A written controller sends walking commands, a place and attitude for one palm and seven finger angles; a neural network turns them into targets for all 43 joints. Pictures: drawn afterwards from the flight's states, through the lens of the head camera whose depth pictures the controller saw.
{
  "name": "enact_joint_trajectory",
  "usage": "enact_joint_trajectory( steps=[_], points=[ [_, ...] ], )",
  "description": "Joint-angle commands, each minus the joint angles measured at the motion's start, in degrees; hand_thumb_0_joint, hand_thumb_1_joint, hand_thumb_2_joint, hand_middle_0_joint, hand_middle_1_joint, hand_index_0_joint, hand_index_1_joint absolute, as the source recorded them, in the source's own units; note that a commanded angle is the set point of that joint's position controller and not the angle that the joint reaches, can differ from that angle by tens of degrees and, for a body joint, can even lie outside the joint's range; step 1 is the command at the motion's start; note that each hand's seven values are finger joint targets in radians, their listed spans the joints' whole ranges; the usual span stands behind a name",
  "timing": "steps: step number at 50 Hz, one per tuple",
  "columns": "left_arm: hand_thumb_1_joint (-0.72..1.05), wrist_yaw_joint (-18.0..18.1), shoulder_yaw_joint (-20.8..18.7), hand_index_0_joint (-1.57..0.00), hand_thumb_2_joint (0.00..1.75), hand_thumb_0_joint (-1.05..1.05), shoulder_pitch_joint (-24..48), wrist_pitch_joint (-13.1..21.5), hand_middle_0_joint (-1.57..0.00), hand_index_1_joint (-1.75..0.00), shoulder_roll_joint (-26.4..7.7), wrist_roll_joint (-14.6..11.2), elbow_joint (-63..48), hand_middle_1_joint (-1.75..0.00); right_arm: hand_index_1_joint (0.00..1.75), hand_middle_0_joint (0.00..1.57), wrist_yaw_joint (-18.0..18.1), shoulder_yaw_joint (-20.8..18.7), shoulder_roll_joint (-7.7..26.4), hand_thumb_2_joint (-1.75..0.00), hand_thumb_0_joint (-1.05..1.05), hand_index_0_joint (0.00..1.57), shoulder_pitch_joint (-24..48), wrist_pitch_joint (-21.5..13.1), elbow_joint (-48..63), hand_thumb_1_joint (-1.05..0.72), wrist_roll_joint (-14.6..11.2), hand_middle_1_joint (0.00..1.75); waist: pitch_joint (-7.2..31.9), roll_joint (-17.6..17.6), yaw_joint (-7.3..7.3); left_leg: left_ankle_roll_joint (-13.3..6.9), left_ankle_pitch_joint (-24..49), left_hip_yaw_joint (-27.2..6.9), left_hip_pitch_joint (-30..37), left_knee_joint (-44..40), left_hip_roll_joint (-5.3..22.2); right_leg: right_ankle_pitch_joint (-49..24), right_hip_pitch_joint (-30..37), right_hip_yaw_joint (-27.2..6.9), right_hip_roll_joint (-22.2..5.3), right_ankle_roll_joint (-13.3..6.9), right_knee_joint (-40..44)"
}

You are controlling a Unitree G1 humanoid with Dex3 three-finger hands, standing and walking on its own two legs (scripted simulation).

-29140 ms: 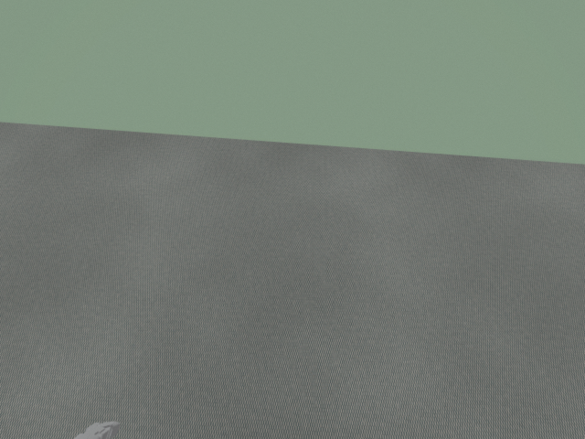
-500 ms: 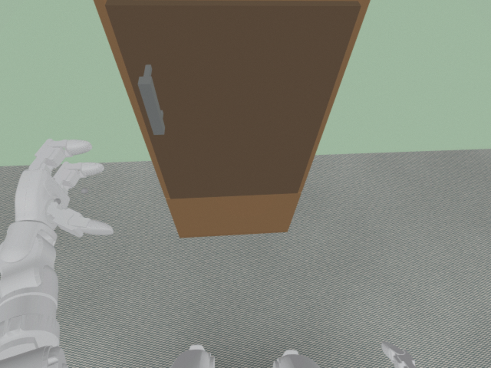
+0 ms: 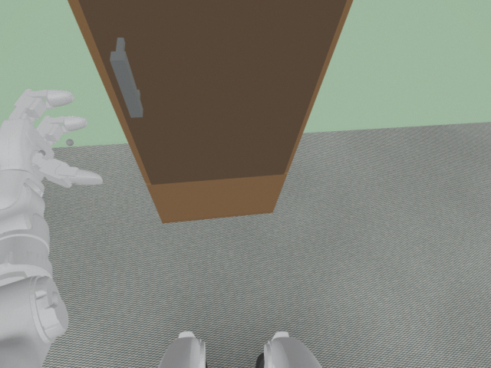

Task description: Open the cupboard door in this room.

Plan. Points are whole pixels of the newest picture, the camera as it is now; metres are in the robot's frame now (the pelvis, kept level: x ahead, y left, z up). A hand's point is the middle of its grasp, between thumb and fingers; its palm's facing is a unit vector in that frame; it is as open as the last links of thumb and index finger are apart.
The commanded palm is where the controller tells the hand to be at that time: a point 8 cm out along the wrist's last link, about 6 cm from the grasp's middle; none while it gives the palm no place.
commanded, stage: move the hooked fingers beside the handle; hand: left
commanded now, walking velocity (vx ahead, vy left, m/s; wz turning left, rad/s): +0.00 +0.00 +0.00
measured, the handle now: (129, 79) +0.59 +0.20 +0.07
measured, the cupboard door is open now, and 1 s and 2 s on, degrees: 0 0 0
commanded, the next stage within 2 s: slide the fingers in behind the handle in 1.30 s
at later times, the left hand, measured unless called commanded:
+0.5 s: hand (85, 108) +0.52 +0.26 +0.07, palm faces +0.10 -0.99 +0.00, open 14.0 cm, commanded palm +0.50 +0.30 +0.06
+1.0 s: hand (92, 105) +0.53 +0.25 +0.07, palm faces +0.10 -1.00 -0.01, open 14.0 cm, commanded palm +0.51 +0.30 +0.06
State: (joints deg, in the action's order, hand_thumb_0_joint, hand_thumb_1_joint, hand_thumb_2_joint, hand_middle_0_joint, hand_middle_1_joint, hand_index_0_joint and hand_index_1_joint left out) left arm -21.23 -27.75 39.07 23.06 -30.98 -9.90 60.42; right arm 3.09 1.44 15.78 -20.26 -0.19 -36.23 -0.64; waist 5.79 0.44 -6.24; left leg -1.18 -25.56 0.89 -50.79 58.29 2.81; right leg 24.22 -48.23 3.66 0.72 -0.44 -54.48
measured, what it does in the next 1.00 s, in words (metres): stands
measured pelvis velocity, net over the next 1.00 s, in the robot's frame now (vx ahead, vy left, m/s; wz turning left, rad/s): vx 0.02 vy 0.00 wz -0.03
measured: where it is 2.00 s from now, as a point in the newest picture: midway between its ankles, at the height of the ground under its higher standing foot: outside the picture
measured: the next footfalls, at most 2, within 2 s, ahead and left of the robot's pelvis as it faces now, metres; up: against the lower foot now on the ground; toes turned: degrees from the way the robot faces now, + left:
none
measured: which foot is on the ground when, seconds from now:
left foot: down 0.00-1.00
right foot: down 0.00-1.00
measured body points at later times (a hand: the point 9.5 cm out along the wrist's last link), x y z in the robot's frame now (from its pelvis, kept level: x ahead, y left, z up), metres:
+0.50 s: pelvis +0.01 +0.01 -0.01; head +0.15 +0.03 +0.42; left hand +0.51 +0.31 +0.07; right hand -0.01 -0.27 -0.11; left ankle +0.02 +0.10 -0.67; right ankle +0.02 -0.12 -0.67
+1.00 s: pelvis +0.02 +0.00 -0.01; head +0.16 +0.03 +0.42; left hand +0.52 +0.31 +0.07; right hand +0.01 -0.26 -0.11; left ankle +0.02 +0.10 -0.67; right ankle +0.02 -0.12 -0.67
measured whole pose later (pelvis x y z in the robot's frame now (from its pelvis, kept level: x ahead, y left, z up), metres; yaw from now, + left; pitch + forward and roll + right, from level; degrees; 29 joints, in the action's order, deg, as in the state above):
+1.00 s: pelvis +0.02 +0.00 -0.01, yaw -1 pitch +23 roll -4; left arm -18.1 -29.4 52.0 21.4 -38.1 -4.8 69.6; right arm 1.1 2.9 15.4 -22.6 6.0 -34.8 1.0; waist 5.6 1.1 -10.7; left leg -1.3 -27.5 0.5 -56.6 60.5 4.0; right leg 24.9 -53.4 3.7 2.0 -0.2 -54.8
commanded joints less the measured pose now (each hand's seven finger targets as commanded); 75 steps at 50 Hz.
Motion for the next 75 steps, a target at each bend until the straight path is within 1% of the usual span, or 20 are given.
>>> enact_joint_trajectory(
  steps=[1, 4, 12, 18, 21, 25, 29, 31, 35, 39, 43, 44, 48, 53, 55, 59, 62, 66, 72, 75],
  points=[
    [-0.50, 1.1, -0.9, -0.30, 0.30, 0.00, 24.7, 3.7, -0.30, -1.20, -15.8, -0.6, -9.6, -1.20, 0.30, 0.20, 0.4, -3.6, 10.3, -0.90, 0.00, 0.20, -7.1, -0.3, 3.4, -0.90, 0.3, 0.30, 23.5, 7.0, -0.66, 0.0, 19.7, -3.9, 19.8, -7.0, -0.8, -13.4, 5.6, -1.3, 1.7, -0.6, 5.6],
    [-0.50, 2.0, -0.5, -0.30, 0.30, 0.00, 26.4, 2.9, -0.30, -1.20, -16.7, 0.6, -6.9, -1.20, 0.30, 0.20, 0.2, -3.1, 10.5, -0.90, 0.00, 0.20, -7.7, 0.5, 3.7, -0.90, 0.4, 0.30, 22.1, 7.0, -1.19, -0.1, 18.4, -4.0, 18.3, -7.2, -0.8, -12.4, 4.7, -1.2, 1.8, -0.6, 5.5],
    [-0.50, 3.3, -4.3, -0.30, 0.30, 0.00, 32.1, 3.9, -0.30, -1.20, -24.3, 2.9, -4.3, -1.20, 0.30, 0.20, 0.0, -2.7, 11.2, -0.90, 0.00, 0.20, -9.7, 2.0, 3.8, -0.90, 1.2, 0.30, 25.9, 7.6, -2.03, -0.5, 19.4, -3.7, 15.7, -5.0, -0.8, -14.3, 6.2, -2.1, 2.0, -0.4, 4.4],
    [-0.50, 2.0, -2.6, -0.30, 0.30, 0.00, 34.1, 2.9, -0.30, -1.20, -22.3, 2.5, -2.9, -1.20, 0.30, 0.20, -0.4, -2.7, 11.2, -0.90, 0.00, 0.20, -11.5, 3.3, 3.4, -0.90, 1.4, 0.30, 26.8, 10.0, -3.28, -0.3, 23.9, -4.1, 18.8, -4.0, -0.3, -16.6, 3.6, -1.6, 2.4, -0.4, 4.2],
    [-0.50, 2.0, -1.8, -0.30, 0.30, 0.00, 36.5, 1.8, -0.30, -1.20, -22.8, 3.1, -0.8, -1.20, 0.30, 0.20, -0.3, -2.4, 11.4, -0.90, 0.00, 0.20, -12.0, 3.8, 3.1, -0.90, 1.4, 0.30, 24.9, 8.3, -4.58, -0.6, 21.8, -4.1, 16.1, -3.9, -0.3, -15.5, 3.0, -1.6, 2.4, -0.1, 4.6],
    [-0.50, 3.1, -2.4, -0.30, 0.30, 0.00, 40.7, 2.3, -0.30, -1.20, -24.8, 4.3, -2.1, -1.20, 0.30, 0.20, -0.5, -2.5, 11.6, -0.90, 0.00, 0.20, -13.3, 4.3, 2.5, -0.90, 1.9, 0.30, 27.6, 11.0, -5.08, -0.2, 24.1, -5.2, 19.2, -3.1, 0.1, -15.1, 0.5, -1.2, 2.6, -0.3, 3.9],
    [-0.50, 3.3, -3.5, -0.30, 0.30, 0.00, 35.2, 2.3, -0.30, -1.20, -24.6, 4.3, -2.2, -1.20, 0.30, 0.20, -1.1, -2.6, 11.5, -0.90, 0.00, 0.20, -14.1, 4.9, 3.3, -0.90, 2.2, 0.30, 30.8, 13.1, -3.23, 0.2, 29.9, -4.9, 21.9, -3.0, 0.1, -18.6, 2.4, -1.0, 2.7, -0.6, 3.4],
    [-0.50, 3.2, -4.1, -0.30, 0.30, 0.00, 32.7, 1.5, -0.30, -1.20, -24.8, 4.2, -1.9, -1.20, 0.30, 0.20, -1.3, -2.8, 11.4, -0.90, 0.00, 0.20, -14.1, 5.5, 3.6, -0.90, 2.1, 0.30, 29.3, 10.8, -2.83, 0.0, 30.0, -4.5, 20.3, -3.2, 0.2, -19.9, 4.0, -0.9, 2.9, -0.4, 3.7],
    [-0.50, 3.6, -4.8, -0.30, 0.30, 0.00, 33.4, 1.2, -0.30, -1.20, -26.3, 4.4, -2.3, -1.20, 0.30, 0.20, -1.2, -2.7, 11.4, -0.90, 0.00, 0.20, -13.8, 5.9, 4.3, -0.90, 1.8, 0.30, 26.8, 8.9, -3.24, -0.5, 26.3, -3.8, 16.7, -3.6, -0.1, -19.6, 5.3, -1.4, 2.9, -0.2, 4.1],
    [-0.50, 4.6, -5.5, -0.30, 0.30, 0.00, 38.1, 3.5, -0.30, -1.20, -27.8, 4.6, -6.3, -1.20, 0.30, 0.20, -1.0, -2.8, 11.5, -0.90, 0.00, 0.20, -13.6, 5.7, 3.8, -0.90, 2.1, 0.30, 29.2, 12.0, -3.93, -0.3, 26.5, -4.3, 19.8, -3.1, 0.1, -18.4, 3.6, -1.5, 3.0, -0.4, 3.8],
    [-0.50, 4.0, -2.1, -0.30, 0.30, 0.00, 37.5, 3.6, -0.30, -1.20, -22.7, 4.2, -4.7, -1.20, 0.30, 0.20, -1.4, -2.7, 11.0, -0.90, 0.00, 0.20, -13.9, 5.6, 2.9, -0.90, 2.1, 0.30, 28.9, 13.8, -4.74, 0.0, 29.6, -4.8, 23.1, -2.8, 0.3, -18.9, 1.5, -1.0, 3.1, -0.6, 3.9],
    [-0.50, 3.7, -3.5, -0.30, 0.30, 0.00, 35.6, 3.2, -0.30, -1.20, -24.0, 3.9, -4.3, -1.20, 0.30, 0.20, -1.3, -2.9, 11.3, -0.90, 0.00, 0.20, -14.0, 5.7, 2.8, -0.90, 2.1, 0.30, 30.4, 12.8, -3.97, 0.1, 30.8, -4.7, 23.0, -2.7, 0.3, -20.1, 2.8, -1.1, 3.0, -0.5, 3.8],
    [-0.50, 2.9, -2.0, -0.30, 0.30, 0.00, 33.9, 1.2, -0.30, -1.20, -22.4, 3.6, -1.5, -1.20, 0.30, 0.20, -1.2, -2.5, 11.0, -0.90, 0.00, 0.20, -13.6, 6.0, 3.4, -0.90, 1.7, 0.30, 26.5, 10.1, -4.33, -0.5, 27.8, -3.9, 18.9, -3.1, -0.1, -20.5, 4.1, -1.2, 3.0, -0.3, 4.2],
    [-0.50, 3.7, -5.4, -0.30, 0.30, 0.00, 35.4, 2.5, -0.30, -1.20, -27.3, 4.1, -3.5, -1.20, 0.30, 0.20, -0.8, -2.6, 11.3, -0.90, 0.00, 0.20, -13.2, 5.5, 4.0, -0.90, 1.9, 0.30, 27.8, 9.5, -3.85, -0.7, 26.2, -3.6, 16.2, -2.5, -0.3, -21.1, 6.1, -1.9, 2.9, -0.3, 3.5],
    [-0.50, 3.4, -3.7, -0.30, 0.30, 0.00, 35.6, 3.4, -0.30, -1.20, -25.2, 4.1, -4.4, -1.20, 0.30, 0.20, -1.2, -2.6, 10.8, -0.90, 0.00, 0.20, -12.9, 5.5, 3.9, -0.90, 1.8, 0.30, 29.3, 12.2, -3.81, -0.4, 27.5, -3.5, 18.9, -2.2, -0.3, -20.9, 4.9, -1.8, 2.9, -0.3, 3.5],
    [-0.50, 2.4, -2.4, -0.30, 0.30, 0.00, 34.5, 2.9, -0.30, -1.20, -22.9, 3.3, -4.3, -1.20, 0.30, 0.20, -1.2, -2.7, 10.9, -0.90, 0.00, 0.20, -12.9, 5.8, 3.5, -0.90, 1.6, 0.30, 29.3, 11.9, -4.03, -0.2, 29.9, -4.1, 21.0, -2.3, 0.1, -21.2, 3.6, -1.3, 3.1, -0.3, 3.6],
    [-0.50, 2.1, -2.0, -0.30, 0.30, 0.00, 34.0, 1.2, -0.30, -1.20, -23.0, 3.2, -1.0, -1.20, 0.30, 0.20, -1.0, -2.5, 11.2, -0.90, 0.00, 0.20, -12.6, 5.9, 3.6, -0.90, 1.3, 0.30, 24.9, 9.2, -4.61, -0.6, 24.5, -3.7, 16.5, -2.9, -0.2, -18.8, 3.8, -1.5, 3.0, -0.1, 4.4],
    [-0.50, 3.1, -3.2, -0.30, 0.30, 0.00, 36.7, 2.5, -0.30, -1.20, -24.8, 3.6, -4.0, -1.20, 0.30, 0.20, -0.8, -2.6, 11.2, -0.90, 0.00, 0.20, -12.8, 5.5, 3.4, -0.90, 1.7, 0.30, 28.5, 10.9, -4.39, -0.4, 25.3, -4.2, 18.8, -2.4, -0.2, -18.3, 3.2, -1.5, 2.9, -0.3, 3.9],
    [-0.50, 3.2, -1.3, -0.30, 0.30, 0.00, 37.7, 2.1, -0.30, -1.20, -23.2, 4.0, -1.4, -1.20, 0.30, 0.20, -0.9, -2.2, 11.2, -0.90, 0.00, 0.20, -12.6, 5.3, 3.0, -0.90, 1.6, 0.30, 26.3, 11.0, -5.26, -0.5, 22.3, -4.3, 17.0, -2.4, -0.2, -16.1, 2.0, -1.5, 2.8, -0.2, 4.1],
    [-0.50, 3.3, -1.8, -0.30, 0.30, 0.00, 38.1, 2.4, -0.30, -1.20, -23.2, 3.6, -4.2, -1.20, 0.30, 0.20, -1.1, -2.4, 11.2, -0.90, 0.00, 0.20, -13.1, 5.3, 3.1, -0.90, 1.9, 0.30, 30.6, 12.4, -4.55, -0.2, 26.2, -4.6, 20.1, -2.2, -0.1, -18.3, 2.6, -1.2, 2.9, -0.4, 3.5]
  ],
)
